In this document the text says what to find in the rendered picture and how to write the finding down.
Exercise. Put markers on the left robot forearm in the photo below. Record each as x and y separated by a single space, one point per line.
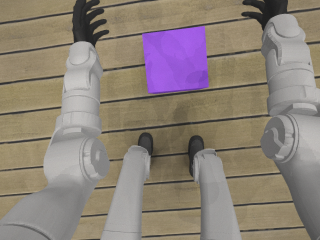
81 94

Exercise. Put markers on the robot left hand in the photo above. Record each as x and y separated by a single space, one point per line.
82 29

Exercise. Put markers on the robot right upper arm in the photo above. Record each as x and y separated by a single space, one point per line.
292 141

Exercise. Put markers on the robot left upper arm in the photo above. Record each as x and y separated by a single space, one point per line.
72 168

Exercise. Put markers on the robot right hand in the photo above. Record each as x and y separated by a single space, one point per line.
269 8

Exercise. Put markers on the carton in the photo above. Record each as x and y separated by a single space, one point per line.
176 60

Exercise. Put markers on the right robot forearm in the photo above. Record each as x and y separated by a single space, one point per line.
289 70

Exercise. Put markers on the robot left foot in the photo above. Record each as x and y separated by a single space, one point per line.
146 141

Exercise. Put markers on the right robot thigh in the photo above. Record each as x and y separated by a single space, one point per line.
218 217

